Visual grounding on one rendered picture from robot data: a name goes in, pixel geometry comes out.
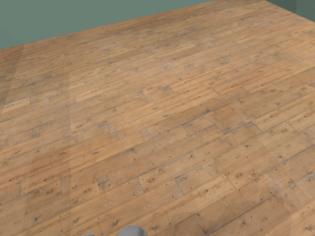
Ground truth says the left robot thigh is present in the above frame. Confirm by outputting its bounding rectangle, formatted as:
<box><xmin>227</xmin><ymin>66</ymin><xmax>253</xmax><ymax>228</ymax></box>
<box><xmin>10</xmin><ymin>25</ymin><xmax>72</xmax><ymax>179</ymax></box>
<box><xmin>117</xmin><ymin>225</ymin><xmax>148</xmax><ymax>236</ymax></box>

